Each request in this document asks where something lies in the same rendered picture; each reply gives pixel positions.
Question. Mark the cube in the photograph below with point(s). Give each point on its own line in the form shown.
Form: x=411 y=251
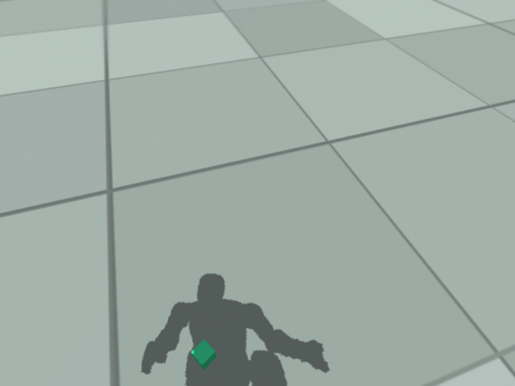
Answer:
x=203 y=354

